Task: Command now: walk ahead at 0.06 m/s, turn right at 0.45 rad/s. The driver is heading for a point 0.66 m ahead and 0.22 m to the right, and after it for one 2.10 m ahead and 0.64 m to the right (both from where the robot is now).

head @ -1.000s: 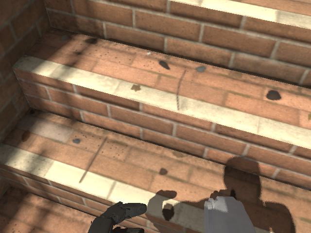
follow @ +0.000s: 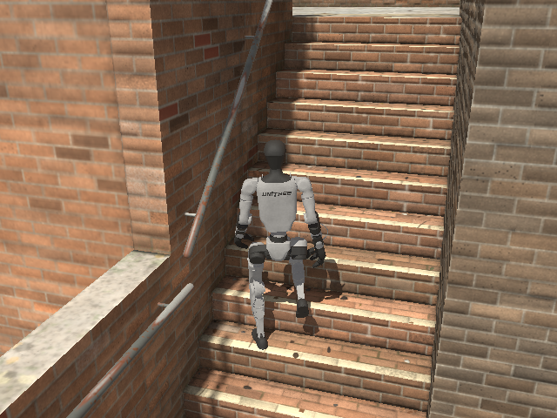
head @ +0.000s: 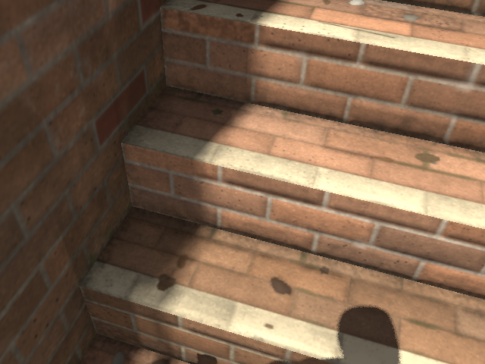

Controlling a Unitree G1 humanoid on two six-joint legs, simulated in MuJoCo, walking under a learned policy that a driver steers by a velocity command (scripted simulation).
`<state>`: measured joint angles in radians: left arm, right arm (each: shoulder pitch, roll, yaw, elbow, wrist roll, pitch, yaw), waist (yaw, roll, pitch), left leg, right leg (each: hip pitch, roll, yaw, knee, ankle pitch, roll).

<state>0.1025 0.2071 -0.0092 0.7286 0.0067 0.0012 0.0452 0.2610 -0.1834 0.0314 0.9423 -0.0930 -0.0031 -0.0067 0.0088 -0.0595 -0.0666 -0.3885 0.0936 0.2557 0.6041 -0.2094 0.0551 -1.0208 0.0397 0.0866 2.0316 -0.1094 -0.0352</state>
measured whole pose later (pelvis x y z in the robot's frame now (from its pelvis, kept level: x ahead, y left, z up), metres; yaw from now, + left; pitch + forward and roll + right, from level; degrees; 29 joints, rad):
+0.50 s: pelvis +0.07 -0.12 -0.02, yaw -15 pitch +4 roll +1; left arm 0.22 0.23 0.05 0.70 0.00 0.01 -0.01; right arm 0.17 -0.30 -0.07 0.72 0.00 -0.02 -0.01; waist 0.02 0.04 -0.09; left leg -0.57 0.23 0.07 1.39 -0.46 -0.09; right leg -0.35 -0.02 -0.02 0.79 -0.52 -0.04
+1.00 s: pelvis +0.21 -0.17 +0.18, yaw -25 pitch +2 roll +1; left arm 0.00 0.16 -0.05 0.65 0.00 -0.11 -0.07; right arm 0.48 -0.21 0.00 1.06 -0.03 0.00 0.04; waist -0.01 -0.03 -0.13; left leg -0.45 -0.03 0.01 0.79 -0.37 0.04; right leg -0.99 0.12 0.24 2.12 -0.08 -0.16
